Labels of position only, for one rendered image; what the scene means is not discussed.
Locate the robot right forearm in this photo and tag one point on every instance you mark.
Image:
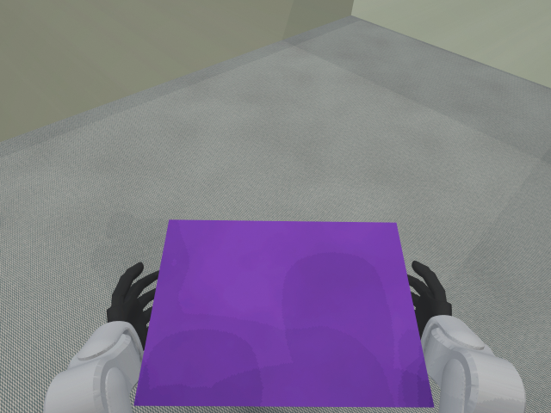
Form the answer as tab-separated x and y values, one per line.
471	378

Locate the robot right hand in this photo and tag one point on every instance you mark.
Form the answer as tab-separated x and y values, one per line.
432	301

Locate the robot left hand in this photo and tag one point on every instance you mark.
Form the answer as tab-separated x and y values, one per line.
126	304

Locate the robot left forearm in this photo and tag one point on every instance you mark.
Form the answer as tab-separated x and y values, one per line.
101	375

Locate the carton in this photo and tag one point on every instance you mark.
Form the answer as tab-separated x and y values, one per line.
283	314

